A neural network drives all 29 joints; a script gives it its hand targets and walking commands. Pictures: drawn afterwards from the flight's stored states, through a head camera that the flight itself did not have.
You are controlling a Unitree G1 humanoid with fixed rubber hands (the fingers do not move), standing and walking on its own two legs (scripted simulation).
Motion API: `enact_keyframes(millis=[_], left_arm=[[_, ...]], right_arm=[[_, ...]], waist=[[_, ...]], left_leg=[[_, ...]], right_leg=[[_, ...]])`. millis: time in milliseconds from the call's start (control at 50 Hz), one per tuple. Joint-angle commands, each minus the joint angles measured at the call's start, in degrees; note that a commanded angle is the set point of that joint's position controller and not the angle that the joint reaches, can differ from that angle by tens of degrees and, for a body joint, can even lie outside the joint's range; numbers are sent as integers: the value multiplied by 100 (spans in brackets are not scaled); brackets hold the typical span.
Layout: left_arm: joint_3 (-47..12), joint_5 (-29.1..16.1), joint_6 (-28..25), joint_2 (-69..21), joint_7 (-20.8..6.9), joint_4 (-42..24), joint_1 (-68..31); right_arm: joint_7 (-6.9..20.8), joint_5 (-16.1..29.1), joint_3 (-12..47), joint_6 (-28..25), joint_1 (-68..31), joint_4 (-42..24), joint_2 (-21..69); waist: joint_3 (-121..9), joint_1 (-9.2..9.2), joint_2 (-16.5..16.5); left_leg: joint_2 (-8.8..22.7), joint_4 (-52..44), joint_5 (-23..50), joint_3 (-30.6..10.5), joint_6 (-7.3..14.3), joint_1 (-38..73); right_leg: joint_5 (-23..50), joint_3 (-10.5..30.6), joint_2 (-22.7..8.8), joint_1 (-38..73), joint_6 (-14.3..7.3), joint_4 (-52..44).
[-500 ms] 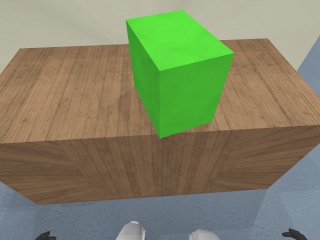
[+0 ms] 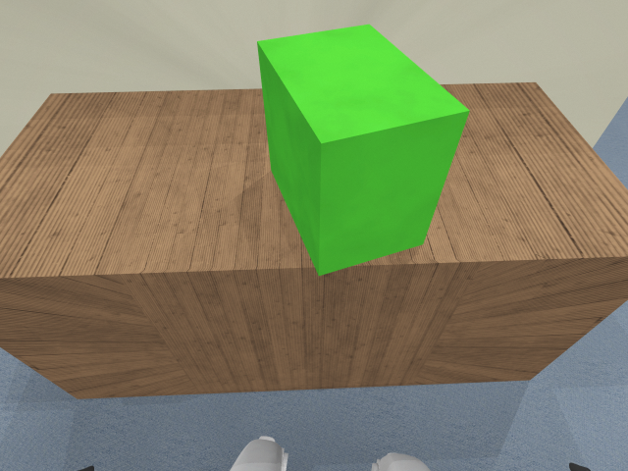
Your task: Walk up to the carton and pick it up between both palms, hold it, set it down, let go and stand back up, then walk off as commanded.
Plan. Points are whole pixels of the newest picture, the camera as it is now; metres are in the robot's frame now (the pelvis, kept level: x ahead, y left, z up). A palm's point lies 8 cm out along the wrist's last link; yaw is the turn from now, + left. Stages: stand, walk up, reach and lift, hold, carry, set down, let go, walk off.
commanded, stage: walk up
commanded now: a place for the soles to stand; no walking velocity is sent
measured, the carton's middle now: (344, 148) +0.62 -0.03 +0.07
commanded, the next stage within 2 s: none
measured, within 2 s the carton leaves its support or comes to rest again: neither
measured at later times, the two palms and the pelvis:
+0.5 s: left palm out of the picture +0.11 +0.34 -0.09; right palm out of the picture +0.13 -0.31 -0.07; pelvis +0.02 +0.01 +0.00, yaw +1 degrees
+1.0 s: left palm out of the picture +0.09 +0.31 -0.08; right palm out of the picture +0.10 -0.34 -0.08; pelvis +0.01 -0.02 +0.00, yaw +1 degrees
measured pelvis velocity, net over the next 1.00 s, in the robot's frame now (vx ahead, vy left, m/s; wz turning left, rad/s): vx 0.01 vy -0.02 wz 0.03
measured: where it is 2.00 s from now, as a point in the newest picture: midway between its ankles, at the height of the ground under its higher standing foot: outside the picture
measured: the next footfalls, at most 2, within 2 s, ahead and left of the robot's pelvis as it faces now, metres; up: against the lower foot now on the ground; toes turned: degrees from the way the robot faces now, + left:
left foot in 1.34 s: +0.14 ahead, +0.16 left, +0.00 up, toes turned -3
right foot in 1.86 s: +0.13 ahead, -0.15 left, +0.00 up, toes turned -1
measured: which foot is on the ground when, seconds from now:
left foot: down 0.00-1.00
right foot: down 0.00-1.00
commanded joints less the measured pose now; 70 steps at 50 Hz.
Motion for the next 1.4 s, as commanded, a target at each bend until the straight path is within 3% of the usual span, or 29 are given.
enact_keyframes(millis=[0, 60, 120, 140, 200, 260, 320, 380, 400, 420, 460, 580, 620, 640, 680, 740, 780, 820, 860, 960, 980, 1020, 1040, 1140, 1220, 1280, 1320, 1340, 1380], left_arm=[[651, 96, -219, 2114, 115, -254, -2], [472, 69, -150, 1613, 81, -533, -507], [349, 32, -33, 1041, 155, -768, -675], [337, -30, -24, 1178, 175, -741, -706], [385, 26, -182, 1168, 126, -383, 40], [621, 87, -265, 1827, 126, -74, 833], [611, 59, -211, 1995, 101, -307, 193], [474, 76, -162, 1638, 110, -485, -640], [355, 58, -118, 1394, 110, -548, -760], [292, 9, -125, 1050, 104, -692, -597], [327, -3, 1, 1111, 164, -805, -989], [452, 81, -141, 1199, 65, -173, -35], [637, 211, -210, 1850, 93, 118, 776], [685, 121, -231, 2106, 103, -26, 641], [657, 84, -218, 2219, 118, -145, 104], [577, 120, -207, 1847, 80, -366, -306], [502, 123, -194, 1815, 53, -457, -337], [261, 109, -126, 1198, 44, -557, -444], [266, 123, -17, 1044, 78, -713, -896], [471, 121, -215, 1365, -18, -253, 67], [526, 153, -267, 1511, -11, -52, 618], [761, 137, -325, 2302, 27, 83, 1169], [750, 98, -300, 2193, 41, -41, 823], [589, 46, -358, 1709, 189, -105, 470], [572, 94, -303, 1735, 164, -336, 633], [446, 72, -199, 1706, 101, -394, 152], [238, 2, -120, 1020, 99, -687, -140], [208, 17, -86, 817, 100, -863, -366], [323, 11, -19, 1316, 153, -638, -541]], right_arm=[[-61, -38, -460, -172, -233, 109, -1494], [-58, -13, -529, -357, 735, 543, -1457], [-113, -105, -626, -366, 788, 392, -1958], [-115, -108, -612, -353, 559, 398, -2082], [-160, -44, -478, -254, -245, 174, -1728], [-187, 48, -324, -200, -774, -93, -1126], [-193, 22, -319, -227, -518, -25, -1344], [-80, 46, -398, -367, 297, 284, -1129], [-73, 21, -516, -380, 781, 514, -1243], [-159, -58, -534, -438, 1319, 547, -1469], [-127, -52, -647, -361, 883, 425, -2169], [-148, -97, -422, -207, -474, 142, -1641], [-179, -3, -270, -167, -832, -100, -1022], [-211, -60, -308, -173, -1014, -121, -1108], [-188, -72, -395, -189, -815, -11, -1499], [-99, -79, -449, -254, -11, 177, -1205], [-5, -85, -509, -288, 253, 311, -1242], [-10, -175, -625, -342, 1041, 688, -1470], [-103, -167, -760, -376, 1389, 616, -2293], [-109, -163, -574, -199, -291, 76, -1884], [-85, -94, -523, -167, -427, -36, -1677], [-164, -112, -292, -170, -868, -192, -1045], [-192, -166, -389, -160, -779, -25, -1379], [-27, -63, -434, -136, 83, 325, -1187], [-12, -62, -380, -203, -272, 150, -1221], [-11, -55, -416, -354, 214, 228, -1043], [-151, -152, -621, -419, 1515, 700, -1488], [-167, -195, -737, -370, 1551, 527, -2299], [-175, -87, -624, -323, 462, 358, -1974]], waist=[[-365, 91, -727], [-1186, -385, -9], [-1085, -464, 1441], [-941, -321, 1288], [-1021, 127, 1097], [-1218, 721, -1034], [-868, 275, -856], [-687, -312, -338], [-905, -573, 340], [-1472, -605, 1310], [-1343, -468, 1140], [-839, 265, 752], [-1021, 718, -1692], [-848, 607, -1434], [-691, 282, -614], [-539, -10, -1484], [-703, -138, -897], [-1120, -525, 882], [-940, -735, 1410], [-740, 187, 756], [-1025, 382, 69], [-675, 864, -2008], [-645, 700, -1315], [83, 156, -864], [-691, 349, -1004], [-817, -195, -812], [-1786, -794, 1034], [-1593, -807, 2245], [-725, -353, 975]], left_leg=[[288, 270, -448, 624, 187, -1697], [86, -1330, 1749, 753, 325, 696], [1611, -3143, 2018, -3845, 1553, 2147], [1591, -2910, 2459, -3900, 1660, 1798], [1216, -2139, 3510, -2791, 1383, 1026], [-245, 583, 2141, -83, 368, -1627], [87, 939, -862, 617, 190, -1807], [243, -1233, 866, 1014, 250, 71], [-64, -1761, 1780, 734, 405, 1238], [675, -2466, 2417, -1197, 674, 2111], [1673, -3145, 2500, -4236, 1692, 2058], [915, -2291, 1637, -2494, 1174, -147], [-278, 501, 784, -42, 416, -1941], [-389, 784, -614, 352, 158, -2418], [52, 721, -691, 413, 144, -2028], [251, 8, -489, 1057, 159, -1199], [105, -1156, 210, 1152, 307, -174], [16, -1923, 293, -7, 580, 1824], [1719, -3957, -583, -4721, 1663, 1850], [1265, -2753, 206, -3044, 1485, -83], [784, -1861, 155, -2178, 1085, -699], [-524, 940, -776, 412, 200, -3315], [-195, 1200, -431, -29, 101, -3102], [202, 997, 415, 572, 129, -2046], [340, -168, -369, 1021, 84, -1460], [146, -1857, 464, 1279, 255, 368], [442, -2556, 1406, -368, 649, 2939], [1683, -3526, 1333, -3747, 1520, 2874], [1882, -3288, 1383, -3835, 1853, 1503]], right_leg=[[-175, 3106, -1866, 1232, -1553, -3899], [2826, 1135, -938, 409, -1094, -1700], [-312, 340, 286, -1878, -232, 453], [-740, 532, 206, -1651, -301, 363], [494, 419, 207, -316, -402, -1080], [1387, 2266, -948, 2106, -1065, -2952], [2494, 3111, -2128, 1576, -1946, -3418], [3531, 1217, -1237, 448, -1339, -2029], [3719, 506, -726, -296, -930, -880], [3235, -52, -271, -978, -397, 993], [-655, 628, 262, -1796, -341, 976], [397, 322, 370, 531, -458, -1494], [-424, 2475, -878, 2041, -868, -3644], [439, 3973, -1891, 2029, -1181, -4289], [917, 3827, -2176, 1670, -1541, -3979], [1546, 2290, -1574, 1133, -1582, -3300], [1384, 1869, -1393, 565, -1485, -2744], [812, 724, -526, -1082, -828, -446], [-649, 501, 413, -2594, -365, 1254], [-274, 418, 348, 10, -448, -1106], [-518, 886, 196, 828, -601, -1909], [-1487, 4187, -1790, 2389, -874, -4686], [-1242, 4545, -2100, 2117, -884, -4841], [2106, 2636, -1435, 1691, -432, -3689], [3146, 2284, -1585, 2161, -1299, -3047], [4040, 1155, -1228, 895, -1346, -2007], [3408, 146, -524, -959, -505, 815], [952, -17, 377, -2238, -262, 1446], [-714, 694, 126, -1665, -229, 569]])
